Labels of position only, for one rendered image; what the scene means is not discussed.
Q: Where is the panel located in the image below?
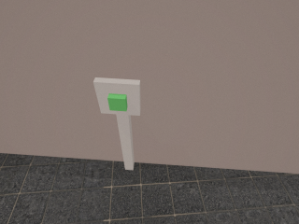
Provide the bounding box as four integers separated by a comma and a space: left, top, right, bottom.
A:
93, 77, 141, 171

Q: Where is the button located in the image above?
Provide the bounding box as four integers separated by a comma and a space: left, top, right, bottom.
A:
107, 93, 128, 112

